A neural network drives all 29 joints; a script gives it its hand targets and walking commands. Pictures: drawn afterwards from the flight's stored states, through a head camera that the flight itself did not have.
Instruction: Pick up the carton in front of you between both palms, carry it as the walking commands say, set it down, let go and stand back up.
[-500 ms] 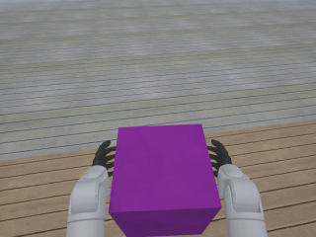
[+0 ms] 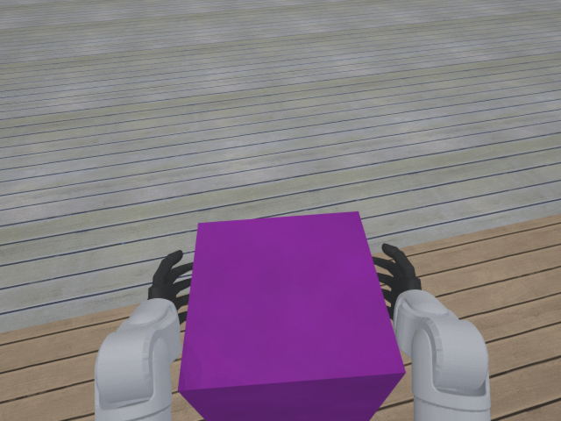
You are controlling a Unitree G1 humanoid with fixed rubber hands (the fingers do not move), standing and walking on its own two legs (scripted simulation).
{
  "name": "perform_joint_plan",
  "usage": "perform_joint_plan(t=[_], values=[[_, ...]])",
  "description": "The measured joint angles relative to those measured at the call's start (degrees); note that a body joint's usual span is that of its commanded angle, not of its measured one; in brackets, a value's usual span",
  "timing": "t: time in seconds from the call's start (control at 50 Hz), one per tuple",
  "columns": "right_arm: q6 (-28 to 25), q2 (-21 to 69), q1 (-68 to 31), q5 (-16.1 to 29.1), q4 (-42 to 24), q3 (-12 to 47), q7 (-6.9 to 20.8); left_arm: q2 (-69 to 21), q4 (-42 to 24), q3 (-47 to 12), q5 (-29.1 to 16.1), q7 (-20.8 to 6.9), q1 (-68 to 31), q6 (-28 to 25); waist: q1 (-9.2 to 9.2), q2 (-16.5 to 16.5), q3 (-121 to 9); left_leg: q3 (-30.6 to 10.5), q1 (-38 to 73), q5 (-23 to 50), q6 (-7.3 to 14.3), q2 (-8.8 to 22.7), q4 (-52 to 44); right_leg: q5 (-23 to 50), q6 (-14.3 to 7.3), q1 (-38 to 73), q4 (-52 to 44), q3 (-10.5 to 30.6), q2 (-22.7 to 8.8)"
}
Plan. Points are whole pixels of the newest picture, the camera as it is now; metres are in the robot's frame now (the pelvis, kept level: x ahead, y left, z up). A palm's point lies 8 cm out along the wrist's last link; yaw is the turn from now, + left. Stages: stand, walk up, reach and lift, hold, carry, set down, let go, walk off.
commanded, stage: carry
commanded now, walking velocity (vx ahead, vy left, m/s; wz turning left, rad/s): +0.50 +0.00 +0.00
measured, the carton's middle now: (286, 330) +0.27 -0.01 +0.03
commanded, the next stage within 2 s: none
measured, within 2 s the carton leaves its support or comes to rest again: neither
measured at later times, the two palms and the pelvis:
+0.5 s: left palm (185, 162) +0.62 +0.17 +0.07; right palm (332, 155) +0.61 -0.13 +0.07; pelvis +0.34 +0.02 -0.02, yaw -1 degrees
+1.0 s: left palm (205, 70) +1.01 +0.16 +0.10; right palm (311, 65) +1.03 -0.14 +0.09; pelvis +0.64 +0.01 -0.01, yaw +1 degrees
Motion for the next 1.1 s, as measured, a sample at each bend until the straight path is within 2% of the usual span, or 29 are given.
perform_joint_plan(t=[0.04, 0.08, 0.12, 0.16, 0.24, 0.32, 0.4, 0.44, 0.46, 0.48, 0.5, 0.54, 0.56, 0.6, 0.68, 0.76, 0.84, 0.88, 0.9, 0.94, 0.98, 1.02, 1.1], values=[[-0.01, -0.52, -1.26, 0.23, 0.22, -0.7, 0.04, -0.22, 0.85, 0.02, 0.25, 0.0, -1.53, -0.37, 0.49, 0.51, -0.09, -1.07, -2.16, -4.67, -0.27, 1.96, 10.3, 3.15, -2.67, 0.99, 1.9, -1.71, 0.4], [0.09, -1.28, -1.72, 0.47, 1.86, -1.34, 0.19, -0.37, 3.12, -0.49, 1.01, 0.05, -2.49, -0.46, 1.37, 0.3, 0.26, -4.43, -9.72, -4.93, 0.74, 1.54, 27.31, -0.87, -4.33, 1.7, 4.76, -2.39, 0.42], [0.5, -0.7, -1.37, 0.27, 3.04, -1.81, 0.23, -0.31, 4.12, -0.51, 1.23, 0.04, -1.99, 0.11, 1.83, -0.45, 0.74, -5.44, -17.35, -2.48, 2.19, 0.77, 39.13, -2.95, -4.33, 4.62, 2.36, -2.63, 0.41], [0.31, 0.41, -0.64, -0.2, 3.18, -1.8, 0.25, -0.16, 3.5, -0.16, 0.94, 0.03, -0.91, 0.44, 2.53, -1.08, 1.3, -5.14, -23.03, 2.24, 2.71, 0.89, 42.06, -2.54, -3.44, 8.24, -1.99, -2.36, 0.68], [-0.77, 0.01, 0.13, -0.17, 0.34, -0.1, 0.28, -0.03, 0.21, -0.3, 0.21, 0.03, 0.15, -0.57, 3.47, -1.83, 2.25, -4.24, -29.85, 7.97, 2.44, 1.29, 34.74, -2.93, -2.78, 15.29, -9.13, -1.23, 0.68], [-1.72, -0.01, 0.34, -0.18, -2.23, 0.13, 0.38, -0.09, -1.79, -0.41, -0.2, 0.0, -0.37, -1.38, 3.12, -1.92, 1.94, -2.4, -31.77, 11.67, 2.21, 0.89, 20.99, -5.66, -1.1, 22.1, -12.88, -0.61, 0.2], [-1.51, -0.16, 1.73, -0.56, -2.47, 0.22, 0.65, -0.07, -0.93, -0.98, 0.27, -0.51, -0.22, -0.99, 2.53, -2.01, 1.1, 1.8, -29.64, 16.64, 3.19, -0.83, 10.05, -11.35, 1.4, 29.07, -12.88, -0.45, -0.55], [-1.11, -0.13, 1.22, -0.45, -1.68, 0.06, 0.71, -0.05, -0.86, -0.91, 0.65, -0.54, -0.17, -0.47, 2.35, -1.89, 1.51, 4.1, -26.2, 17.59, 4.33, -2.21, 6.32, -16.34, 2.4, 30.66, -7.13, 0.33, -1.36], [-1.3, -0.03, 0.51, -0.45, -0.65, 0.16, 0.72, 0.09, -0.67, -0.43, 0.73, -0.56, -0.41, -0.38, 1.76, -2.14, 1.8, 4.53, -25.68, 17.81, 7.06, -2.51, 7.97, -18.93, 2.33, 29.0, 0.09, 0.94, -2.35], [-1.64, 0.06, -0.24, -0.59, 0.58, 0.2, 0.71, 0.16, -0.02, 0.22, 0.69, -0.56, -0.95, -0.39, 1.01, -2.7, 2.25, 4.72, -26.14, 15.46, 8.49, -2.67, 11.39, -18.53, 1.95, 25.33, 10.1, 3.11, -2.71], [-1.81, 0.14, -1.06, -0.69, 1.63, 0.05, 0.71, 0.24, 0.6, 0.73, 0.7, -0.56, -1.61, -0.31, 0.61, -3.01, 3.08, 4.85, -25.83, 12.9, 9.0, -2.74, 13.3, -17.64, 1.28, 20.68, 20.77, 5.84, -2.1], [-1.82, 0.37, -2.47, -0.6, 2.7, -0.63, 0.58, 0.1, 1.33, 1.53, 0.73, -0.51, -2.79, -0.22, 0.32, -3.1, 4.7, 5.17, -23.55, 10.05, 8.64, -2.84, 12.91, -15.53, -0.46, 11.06, 37.51, 9.02, -0.48], [-1.84, 0.49, -3.06, -0.5, 2.8, -1.16, 0.54, -0.17, 1.56, 1.86, 0.77, -0.46, -3.4, -0.35, 0.14, -3.01, 5.32, 5.22, -22.14, 9.8, 7.97, -2.95, 11.72, -13.84, -1.22, 6.78, 41.98, 9.42, -0.11], [-2.36, 0.63, -4.26, -0.24, 3.08, -2.2, 0.51, -0.61, 2.1, 2.41, 0.95, -0.43, -4.79, -1.01, -0.37, -2.89, 6.05, 5.03, -19.18, 9.18, 7.89, -3.44, 9.04, -10.95, -2.04, -0.18, 44.02, 9.42, -0.3], [-3.96, -0.81, -8.33, 0.72, 6.0, -3.45, 0.46, 0.36, 4.99, 2.41, 1.42, -0.24, -9.28, -2.22, -0.85, -2.44, 6.03, 4.0, -13.36, 7.07, 7.49, -3.81, 5.0, -7.29, -2.29, -8.71, 35.81, 8.74, -1.32], [-4.34, -3.53, -15.31, 1.56, 11.46, -3.51, -0.17, 3.01, 9.56, 2.36, 1.06, 0.66, -15.79, -2.17, -0.79, -1.8, 5.46, 3.01, -8.03, 3.71, 6.34, -3.74, 3.09, -1.21, -2.32, -11.76, 22.41, 7.44, -1.6], [-3.4, -6.01, -23.04, 1.95, 17.63, -3.7, -0.4, 5.64, 15.15, 3.49, 0.01, 0.98, -22.79, -1.33, -0.6, -1.22, 5.36, 1.95, -3.7, -1.98, 4.52, -3.15, 5.34, 5.74, -2.91, -9.36, 9.64, 4.2, 0.68], [-2.84, -7.34, -26.16, 2.27, 20.95, -4.0, -0.42, 6.66, 19.0, 3.76, -0.37, 1.15, -26.39, -0.86, 0.13, -1.65, 5.42, 1.55, -3.27, -5.61, 3.72, -2.84, 11.81, 11.65, -3.92, -5.13, 3.11, 1.93, 2.09], [-2.6, -8.22, -27.66, 2.64, 22.59, -4.21, -0.41, 6.86, 20.92, 3.91, -0.55, 1.37, -28.04, -0.81, 0.65, -1.58, 5.34, 1.04, -5.08, -5.88, 3.36, -2.42, 17.99, 7.84, -5.08, -3.99, 3.62, 1.71, 2.12], [-2.17, -9.99, -31.19, 3.35, 26.15, -4.64, -0.48, 6.92, 24.83, 4.4, -0.61, 1.92, -31.19, -1.37, 2.01, -0.13, 7.18, -3.7, -11.25, -8.44, 2.93, -3.08, 32.73, 1.7, -6.27, -4.19, 7.51, 1.63, 2.75], [-1.58, -10.47, -33.29, 3.45, 28.89, -5.32, -0.51, 7.19, 27.31, 4.8, -0.95, 2.15, -32.69, -1.2, 2.63, 0.21, 9.25, -6.94, -16.82, -8.72, 3.23, -4.44, 40.86, 0.57, -5.78, -2.9, 7.23, 1.82, 2.86], [-1.05, -9.97, -34.17, 3.18, 29.58, -5.81, -0.63, 7.26, 27.18, 5.56, -1.24, 2.33, -32.88, -0.46, 2.86, 0.06, 10.89, -8.27, -20.85, -6.87, 3.19, -4.31, 39.83, 0.62, -5.93, -1.24, 4.82, 2.05, 3.22], [-0.93, -8.26, -34.45, 2.43, 25.14, -7.4, -1.08, 6.08, 22.63, 7.67, -1.6, 2.67, -32.67, -0.67, 3.22, -0.42, 13.85, -9.59, -24.37, -4.8, 2.68, -3.62, 26.8, 0.3, -5.65, 1.11, 1.5, 2.9, 3.4]])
